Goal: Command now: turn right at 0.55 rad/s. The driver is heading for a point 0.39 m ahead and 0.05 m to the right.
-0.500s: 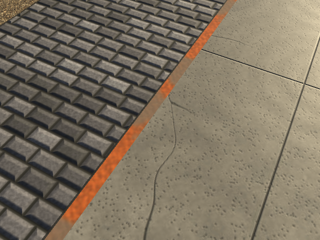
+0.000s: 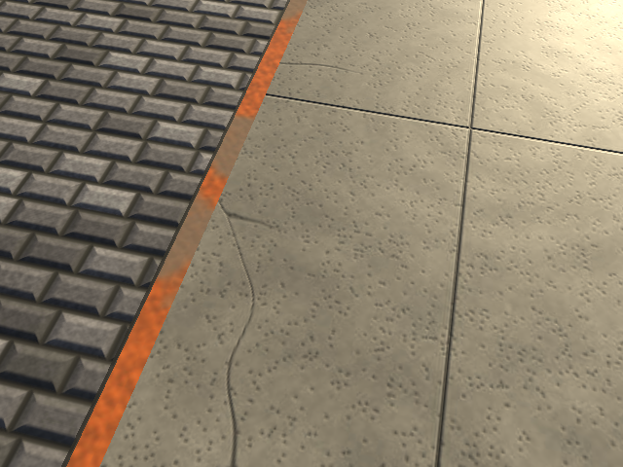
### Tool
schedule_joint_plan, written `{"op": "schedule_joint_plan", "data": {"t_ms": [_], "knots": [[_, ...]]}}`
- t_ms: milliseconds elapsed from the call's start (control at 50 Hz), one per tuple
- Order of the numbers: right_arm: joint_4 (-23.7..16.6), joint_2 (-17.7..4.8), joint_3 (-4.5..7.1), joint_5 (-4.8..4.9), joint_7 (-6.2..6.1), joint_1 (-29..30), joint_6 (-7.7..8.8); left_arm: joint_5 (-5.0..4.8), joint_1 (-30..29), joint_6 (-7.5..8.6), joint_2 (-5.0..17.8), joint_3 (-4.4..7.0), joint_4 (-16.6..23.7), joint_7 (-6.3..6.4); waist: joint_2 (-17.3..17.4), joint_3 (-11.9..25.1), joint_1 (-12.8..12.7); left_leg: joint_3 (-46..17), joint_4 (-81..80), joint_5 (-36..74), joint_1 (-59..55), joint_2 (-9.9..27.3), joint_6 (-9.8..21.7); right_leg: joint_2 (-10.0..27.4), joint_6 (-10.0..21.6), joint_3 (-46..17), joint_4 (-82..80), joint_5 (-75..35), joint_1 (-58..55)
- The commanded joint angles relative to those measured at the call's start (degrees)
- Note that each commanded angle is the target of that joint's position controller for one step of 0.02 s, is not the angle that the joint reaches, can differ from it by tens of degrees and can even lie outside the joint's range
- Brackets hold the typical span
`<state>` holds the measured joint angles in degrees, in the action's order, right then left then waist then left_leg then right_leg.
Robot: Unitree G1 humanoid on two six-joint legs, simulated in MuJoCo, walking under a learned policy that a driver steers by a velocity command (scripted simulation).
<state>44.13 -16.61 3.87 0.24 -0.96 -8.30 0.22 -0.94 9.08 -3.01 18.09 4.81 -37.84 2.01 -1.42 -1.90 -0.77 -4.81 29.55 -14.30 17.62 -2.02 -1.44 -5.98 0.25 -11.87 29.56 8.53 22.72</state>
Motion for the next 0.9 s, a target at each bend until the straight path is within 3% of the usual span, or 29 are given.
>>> {"op": "schedule_joint_plan", "data": {"t_ms": [20, 40, 60, 80, 100, 140, 200, 260, 320, 400, 440, 460, 480, 500, 520, 540, 560, 580, 640, 720, 740, 800, 860, 900], "knots": [[-2.1, -14.5, 3.87, -2.38, -0.33, -4.5, 0.43, -0.29, -0.6, 0.71, 4.2, 1.20, 6.2, 0.08, 16.6, 4.8, -0.4, -21.7, -15.3, 6.1, -10.3, 20.5, 11.9, -2.6, 1.2, 2.7, 12.1, 22.8, 11.8], [-4.2, -11.6, 3.09, -3.70, -0.39, -1.3, 0.80, 0.84, 0.9, 1.45, 8.5, 2.45, 5.2, -0.07, 15.5, 4.6, 0.0, -25.6, -15.7, 9.9, -6.5, 25.5, 16.8, 0.8, -1.1, 2.1, 26.6, 25.9, 12.0], [-5.5, -8.5, 2.15, -3.11, -0.81, 2.1, 0.99, 0.33, 2.6, 1.37, 10.6, 3.44, 3.6, -0.34, 10.9, 4.3, -1.5, -19.9, -14.4, 11.5, -5.3, 22.8, 15.5, 1.7, -1.6, 1.8, 32.7, 22.4, 11.1], [-5.9, -7.0, 1.77, -1.98, -1.07, 4.4, 1.00, 0.23, 4.3, 0.78, 9.8, 3.52, 1.9, -0.22, 8.6, 3.4, -2.3, -13.9, -13.1, 11.5, -5.6, 18.9, 12.7, 2.1, -2.6, 2.9, 35.6, 19.2, 11.2], [-5.8, -6.3, 1.54, -0.80, -1.35, 3.8, 1.03, 0.48, 4.8, 0.29, 8.6, 3.21, 1.5, -0.14, 8.2, 3.7, -1.5, -11.1, -13.4, 5.7, -8.2, 17.0, 11.2, 3.0, -3.4, 3.8, 38.0, 15.0, 13.7], [-4.9, -6.7, 1.40, -0.19, -1.98, 0.2, 0.79, 0.07, 2.2, 0.26, 6.1, 2.17, 2.9, -0.79, 10.1, 2.3, 1.0, -8.3, -16.2, -4.1, -10.8, 15.5, 10.9, 4.8, -4.4, 7.0, 37.6, 10.8, 17.5], [-3.9, -8.4, 1.91, -0.51, -2.38, -5.9, 0.99, -0.38, -4.1, 1.28, 5.1, 1.38, 5.9, -1.49, 10.7, 1.7, 5.5, -8.5, -18.5, -9.9, -17.6, 17.3, 11.7, 6.8, -5.3, 8.9, 30.3, 9.7, 21.3], [-3.5, -10.3, 2.64, -0.15, -1.92, -7.4, 1.67, -0.13, -5.3, 2.18, 3.7, 0.64, 7.1, -2.21, 10.4, 1.6, 6.3, -6.3, -19.6, -9.5, -18.7, 19.1, 11.9, 8.6, -4.7, 10.3, 22.7, 9.8, 18.7], [-3.4, -11.5, 3.26, 0.30, -0.88, -6.8, 2.33, -0.24, -5.3, 2.73, 2.9, 0.05, 7.6, -3.14, 10.7, 0.0, 5.8, -1.5, -20.5, -8.0, -13.9, 19.1, 11.5, 9.4, -2.6, 12.9, 15.4, 10.0, 11.7], [-2.8, -12.5, 3.80, 1.46, 0.92, -6.3, 2.77, -0.50, -3.3, 2.79, 3.5, 0.14, 7.4, -3.95, 10.0, -0.6, 4.0, 2.6, -18.2, -6.3, -9.8, 19.7, 11.0, 8.6, 0.8, 15.8, 7.0, 9.8, 1.8], [-2.6, -11.7, 3.55, 2.07, 1.32, -4.6, 2.54, -0.40, 2.8, 2.66, 3.9, 0.73, 5.0, -3.93, 7.4, 1.1, 0.0, 6.6, -11.3, -4.1, -4.9, 18.4, 9.0, 5.8, 2.9, 18.8, 0.5, 6.5, -9.5], [-2.4, -9.4, 2.69, 1.36, 1.38, -5.3, 2.70, -0.76, 9.5, 2.53, 6.6, 2.27, 2.8, -3.46, 4.3, 4.4, -3.0, 10.7, -1.1, 1.9, -0.1, 15.8, 7.0, 3.9, 4.7, 18.2, -0.8, 7.4, -20.3], [-4.0, -5.3, 1.19, -0.53, 1.50, -3.6, 3.00, -1.05, 18.8, 2.52, 11.8, 4.10, 1.1, -2.60, -7.8, 7.5, -6.9, 15.9, 21.6, -4.8, 12.1, 10.6, 2.3, 14.1, 9.1, 1.3, -6.4, 11.2, -32.0], [-8.6, -2.3, 0.04, -1.24, 1.43, -1.5, 4.59, -0.64, 18.6, 3.86, 17.5, 4.16, 3.1, -2.72, -18.3, 9.9, -5.2, 9.3, 37.3, -20.5, 33.2, 1.2, -0.4, 26.6, 19.9, -30.5, -15.7, 22.5, -39.4], [-8.0, -8.1, 1.20, 1.32, 1.89, 0.5, 5.89, -0.24, 17.7, 5.33, 11.5, 2.62, 2.8, -3.16, -9.7, 8.0, -7.0, 2.6, 43.5, -17.1, 37.8, 5.1, 0.7, 28.4, 21.1, -29.0, -18.6, 25.6, -36.8], [-7.6, -9.6, 1.63, 2.47, 2.44, 0.4, 6.41, 0.30, 15.2, 6.20, 8.5, 1.38, 2.7, -3.24, -9.8, 3.8, -4.9, 2.6, 42.7, -11.4, 38.4, 7.5, 2.3, 26.5, 18.6, -21.6, -17.6, 21.5, -33.2], [-5.8, -9.3, 1.55, 1.68, 2.56, -1.1, 6.38, 0.51, 11.9, 6.57, 6.2, 0.54, 3.0, -3.23, -6.2, 1.9, -3.1, 2.7, 40.0, -5.9, 35.6, 9.7, 2.6, 23.5, 16.0, -14.3, -16.9, 15.4, -29.0], [-4.9, -9.0, 1.60, 0.53, 2.67, -1.5, 6.15, 0.77, 8.5, 6.57, 5.3, 0.03, 3.4, -3.14, -5.1, 0.4, -1.5, 2.5, 35.9, -1.7, 32.2, 10.8, 2.3, 21.1, 14.0, -8.6, -17.4, 7.3, -24.6], [-2.8, -6.4, 0.95, 0.48, 3.39, -3.9, 4.72, 1.58, 6.7, 7.36, 5.8, -0.04, 2.9, -2.39, -3.7, 1.0, 0.7, 3.8, 32.7, 7.6, 26.6, 10.4, 0.7, 18.2, 11.9, 2.4, -19.5, -12.7, -20.0], [-4.3, -3.7, -0.30, 1.12, 3.41, 1.6, 4.38, 1.75, 8.2, 8.06, 5.9, -0.14, 0.6, -1.72, -2.0, -1.9, -1.1, 3.7, 17.1, 18.9, 23.3, 7.1, 0.3, 15.6, 9.3, 12.3, -22.2, -15.2, -17.3], [-4.9, -3.2, -0.61, 1.27, 3.67, 3.6, 4.48, 1.72, 8.9, 8.21, 6.2, -0.07, 0.0, -1.55, -2.2, -2.8, -1.9, 4.7, 13.2, 21.4, 21.7, 6.2, 0.6, 15.6, 8.7, 13.8, -23.4, -14.1, -16.6], [-7.2, -1.5, -1.44, 0.18, 4.77, 9.1, 5.26, 0.69, 12.2, 7.71, 6.7, -0.01, -3.2, -0.90, -1.0, -4.9, -3.1, 7.2, 3.5, 24.5, 18.4, 4.4, 2.1, 16.5, 7.7, 14.8, -21.6, -24.8, -18.6], [-7.3, -3.1, -0.89, -0.39, 5.79, 7.0, 5.76, 0.40, 12.2, 6.53, 8.2, 0.42, -4.7, -0.27, -3.1, -1.0, -0.8, 7.7, 0.0, 20.6, 14.2, 1.6, 4.5, 18.0, 6.7, 14.0, -14.5, -38.9, -25.4], [-4.6, -6.2, 0.44, -0.73, 5.28, -1.8, 5.63, 0.68, 10.5, 5.72, 8.9, 0.61, -4.5, 0.04, -5.1, 5.0, 3.7, 8.6, -0.1, 16.6, 5.6, -1.6, 6.4, 17.1, 5.5, 13.6, -3.8, -51.5, -29.3]]}}
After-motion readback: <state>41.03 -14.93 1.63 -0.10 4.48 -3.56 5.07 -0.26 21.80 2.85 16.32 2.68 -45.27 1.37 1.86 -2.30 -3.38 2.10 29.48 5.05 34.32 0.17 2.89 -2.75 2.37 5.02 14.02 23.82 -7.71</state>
